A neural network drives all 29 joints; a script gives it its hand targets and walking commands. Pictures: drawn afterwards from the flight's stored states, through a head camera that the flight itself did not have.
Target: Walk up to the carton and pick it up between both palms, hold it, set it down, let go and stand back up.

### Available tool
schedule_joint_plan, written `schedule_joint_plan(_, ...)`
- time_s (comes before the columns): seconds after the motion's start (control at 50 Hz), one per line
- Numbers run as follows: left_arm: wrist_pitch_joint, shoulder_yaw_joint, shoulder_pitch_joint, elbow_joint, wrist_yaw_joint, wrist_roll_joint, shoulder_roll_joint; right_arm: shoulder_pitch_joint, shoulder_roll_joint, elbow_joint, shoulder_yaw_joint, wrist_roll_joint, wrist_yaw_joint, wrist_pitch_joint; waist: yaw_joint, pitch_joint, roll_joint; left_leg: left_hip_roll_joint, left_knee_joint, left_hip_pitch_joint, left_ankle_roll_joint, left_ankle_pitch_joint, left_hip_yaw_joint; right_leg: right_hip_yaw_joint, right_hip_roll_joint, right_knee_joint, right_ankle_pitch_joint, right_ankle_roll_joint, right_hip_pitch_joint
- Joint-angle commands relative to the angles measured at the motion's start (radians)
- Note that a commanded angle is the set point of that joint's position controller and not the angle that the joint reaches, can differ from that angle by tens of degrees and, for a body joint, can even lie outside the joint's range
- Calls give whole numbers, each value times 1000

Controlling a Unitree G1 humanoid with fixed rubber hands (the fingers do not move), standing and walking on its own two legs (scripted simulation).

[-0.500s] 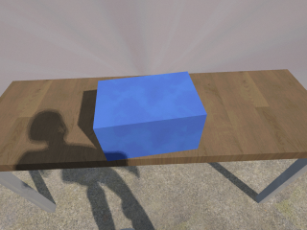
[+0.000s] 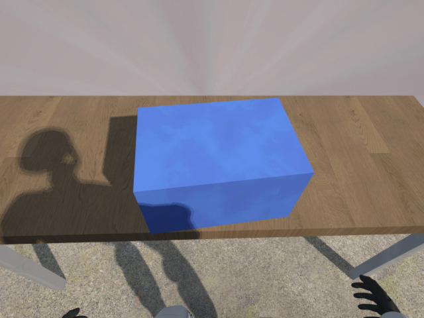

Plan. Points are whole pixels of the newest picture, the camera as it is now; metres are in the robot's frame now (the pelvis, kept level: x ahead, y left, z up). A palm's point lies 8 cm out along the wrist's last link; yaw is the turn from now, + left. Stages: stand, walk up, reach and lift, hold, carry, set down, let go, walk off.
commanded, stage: walk up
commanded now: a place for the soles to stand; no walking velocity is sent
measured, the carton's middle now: (216, 164) +0.41 +0.01 +0.01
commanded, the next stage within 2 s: none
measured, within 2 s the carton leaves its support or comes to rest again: neither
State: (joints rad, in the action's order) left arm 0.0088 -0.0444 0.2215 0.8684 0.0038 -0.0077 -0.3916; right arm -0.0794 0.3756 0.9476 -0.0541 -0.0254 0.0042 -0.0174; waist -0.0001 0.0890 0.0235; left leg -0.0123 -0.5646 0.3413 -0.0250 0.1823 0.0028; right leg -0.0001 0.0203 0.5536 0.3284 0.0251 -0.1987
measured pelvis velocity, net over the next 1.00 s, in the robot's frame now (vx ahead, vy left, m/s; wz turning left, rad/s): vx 0.00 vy -0.01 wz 0.00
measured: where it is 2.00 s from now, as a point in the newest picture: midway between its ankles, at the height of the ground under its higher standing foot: outside the picture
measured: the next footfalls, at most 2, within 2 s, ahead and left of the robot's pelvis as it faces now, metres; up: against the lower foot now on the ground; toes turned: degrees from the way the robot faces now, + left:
left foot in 1.52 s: +0.07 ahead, +0.07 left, +0.00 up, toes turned -2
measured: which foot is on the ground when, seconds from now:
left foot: down 0.00-1.00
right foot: down 0.00-1.00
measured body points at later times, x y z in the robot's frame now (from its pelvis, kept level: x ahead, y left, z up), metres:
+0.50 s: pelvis +0.02 -0.02 +0.01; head +0.06 -0.02 +0.45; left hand +0.14 +0.30 -0.10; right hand +0.16 -0.33 -0.10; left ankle +0.08 +0.11 -0.73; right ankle +0.00 -0.12 -0.73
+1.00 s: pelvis +0.00 -0.01 +0.01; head +0.03 -0.01 +0.45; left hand +0.12 +0.31 -0.10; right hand +0.12 -0.33 -0.10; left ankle +0.08 +0.11 -0.73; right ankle -0.02 -0.13 -0.71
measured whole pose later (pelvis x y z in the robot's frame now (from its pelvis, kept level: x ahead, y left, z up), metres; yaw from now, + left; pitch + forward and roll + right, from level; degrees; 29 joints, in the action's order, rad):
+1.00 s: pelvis +0.00 -0.01 +0.01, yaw +0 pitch -2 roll -1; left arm -0.03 -0.06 0.15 0.87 -0.01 -0.01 -0.40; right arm -0.11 0.38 0.95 -0.05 -0.02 0.01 -0.01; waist 0.00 0.09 0.00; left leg -0.02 -0.49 0.31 -0.01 0.14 0.00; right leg 0.00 0.02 0.74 0.43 0.01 -0.26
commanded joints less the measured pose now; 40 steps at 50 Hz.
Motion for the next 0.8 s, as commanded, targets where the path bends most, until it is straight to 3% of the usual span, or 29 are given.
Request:
schedule_joint_plan(0.0, 2, -56, -6, 34, 2, -19, -224, 23, 197, -65, -33, 22, -4, 19, 31, 10, -67, -111, 229, -28, -19, 422, -193, -187, -109, -233, 242, 68, -176)
schedule_joint_plan(0.02, 9, -47, -30, 37, 0, -15, -205, 48, 205, -45, -38, 16, -11, 17, 29, 6, -98, -93, 202, -109, -12, 349, -171, -184, -110, -249, 270, 55, -210)
schedule_joint_plan(0.08, 33, -40, -52, 22, 0, -11, -189, 32, 164, -30, -36, 9, -21, 13, 38, -68, -43, -75, 157, -161, -29, 199, -135, -161, -103, -262, 157, 38, -137)
schedule_joint_plan(0.12, 37, -31, -77, 13, -3, -13, -170, 43, 153, -30, -23, 5, -23, 4, 25, -104, -16, -66, 145, -204, -21, 34, -95, -152, -130, -253, -57, 33, -98)
schedule_joint_plan(0.14, 38, -32, -72, 7, -2, -11, -181, 17, 178, -34, -26, 10, -24, -1, 34, -130, 1, -69, 135, -200, -20, 18, -96, -147, -132, -217, -86, 32, -73)
schedule_joint_plan(0.16, 36, -33, -66, 16, 3, -7, -184, 19, 162, -34, -32, 10, -22, 0, 24, -136, -32, -67, 157, -210, -15, -9, -76, -137, -126, -205, -160, 37, -38)
schedule_joint_plan(0.2, 35, -34, -84, 2, -1, -9, -186, 6, 194, -35, -27, 14, -18, 1, 19, -149, 5, -74, 127, -198, -19, -113, -63, -118, -134, -161, -317, 28, -5)
schedule_joint_plan(0.24, 31, -45, -57, -3, 0, -2, -202, 1, 185, -33, -21, 24, -17, -4, 13, -238, 17, -105, 133, -233, -32, -179, -92, -104, -116, -116, -297, 18, 50)
schedule_joint_plan(0.26, 29, -37, -57, -15, 4, 3, -176, 14, 184, -33, -28, 19, -16, -5, 4, -220, -58, -109, 101, -259, -43, -260, -73, -105, -105, -93, -367, 16, 26)
schedule_joint_plan(0.3, 24, -38, -62, -18, 8, -1, -174, 24, 174, -56, -27, 10, -15, 0, -3, -200, -23, -106, 84, -239, -49, -311, -42, -100, -122, -87, -404, 20, 14)
schedule_joint_plan(0.32, 20, -38, -55, -4, 6, 8, -186, 15, 184, -60, -24, 22, -13, 3, 0, -196, 15, -111, 86, -220, -53, -299, -73, -90, -111, -82, -371, 15, 38)
schedule_joint_plan(0.34, 19, -43, -41, 4, 8, 7, -192, 13, 193, -57, -23, 20, -12, 0, -7, -204, -20, -109, 88, -239, -43, -290, -76, -103, -106, -94, -352, 9, 31)
schedule_joint_plan(0.38, 12, -42, -67, 6, 6, 6, -187, 11, 188, -72, -24, 15, -13, 7, -7, -138, -21, -105, 95, -199, -42, -287, -63, -82, -111, -112, -361, 15, 4)
schedule_joint_plan(0.4, 10, -45, -70, 12, 6, 2, -185, 38, 179, -77, -27, 17, -10, 5, -2, -172, -4, -102, 84, -229, -42, -260, -67, -115, -114, -123, -377, 18, 1)
schedule_joint_plan(0.42, 13, -40, -79, 8, 2, 4, -185, 28, 200, -59, -30, 20, -11, 10, -3, -184, -51, -96, 92, -242, -29, -216, -54, -115, -126, -144, -332, 22, 19)
schedule_joint_plan(0.44, 14, -42, -105, 4, 3, 2, -203, 25, 192, -52, -34, 15, -11, 9, 1, -169, -34, -102, 99, -211, -33, -261, -60, -103, -124, -109, -381, 19, 41)
schedule_joint_plan(0.46, 16, -50, -77, 0, 3, 4, -197, 20, 188, -51, -18, 23, -13, 7, 5, -192, -28, -98, 101, -220, -31, -203, -88, -120, -125, -136, -305, 22, 11)
schedule_joint_plan(0.48, 15, -46, -111, -5, 3, -4, -198, 50, 176, -53, -26, 12, -12, 9, 3, -155, -54, -88, 97, -221, -20, -161, -51, -141, -153, -186, -291, 20, 1)
schedule_joint_plan(0.52, 21, -43, -134, -11, -2, -10, -188, 28, 177, -52, -20, 20, -15, 14, 29, -160, 54, -89, 110, -221, -28, -137, -80, -134, -151, -177, -280, 34, -10)
schedule_joint_plan(0.54, 20, -42, -141, -6, -6, -7, -184, 33, 185, -48, -28, 16, -16, 13, 15, -161, -7, -78, 114, -237, -13, -109, -53, -132, -136, -185, -259, 30, -25)
schedule_joint_plan(0.6, 18, -37, -112, 2, -2, -10, -187, 34, 180, -32, -26, 15, -13, 6, 10, -170, -50, -95, 117, -244, -20, -173, -49, -95, -119, -183, -237, 16, -9)
schedule_joint_plan(0.64, 17, -39, -124, -1, -3, -10, -176, 32, 168, -35, -18, 11, -14, 6, 17, -158, -11, -101, 145, -237, -35, -156, -93, -117, -124, -167, -194, 23, -31)
schedule_joint_plan(0.66, 11, -36, -120, -2, -3, -3, -172, 36, 188, -36, -23, 15, -15, 7, 21, -134, -79, -105, 138, -231, -37, -173, -100, -102, -98, -172, -266, 17, -29)
schedule_joint_plan(0.68, 14, -34, -96, 1, -5, -3, -173, 48, 185, -44, -25, 13, -12, 7, 9, -174, -49, -103, 137, -257, -40, -158, -96, -118, -109, -174, -177, 19, -35)
schedule_joint_plan(0.7, 14, -34, -127, 19, -3, -1, -168, 41, 182, -41, -21, 11, -13, 3, 7, -151, -80, -120, 141, -233, -33, -180, -102, -97, -103, -173, -165, 8, 0)
schedule_joint_plan(0.72, 14, -32, -99, 20, -5, -7, -167, 54, 187, -48, -20, 11, -14, 6, -1, -164, -49, -113, 149, -222, -39, -108, -120, -107, -95, -192, -160, 14, 1)
schedule_joint_plan(0.74, 9, -41, -111, 18, -7, -9, -183, 35, 176, -46, -21, 13, -14, 5, 17, -108, -30, -99, 175, -177, -32, -36, -128, -122, -107, -206, -123, 10, -15)
schedule_joint_plan(0.76, 14, -37, -115, 1, -13, -10, -171, 46, 190, -43, -19, 10, -12, 6, 7, -110, -6, -105, 184, -186, -33, -85, -117, -106, -108, -193, -153, 19, -6)
schedule_joint_plan(0.78, 16, -42, -112, 7, -15, -10, -177, 41, 199, -37, -22, 13, -14, 4, 0, -172, -35, -105, 166, -211, -29, -68, -117, -116, -113, -215, -146, 20, 23)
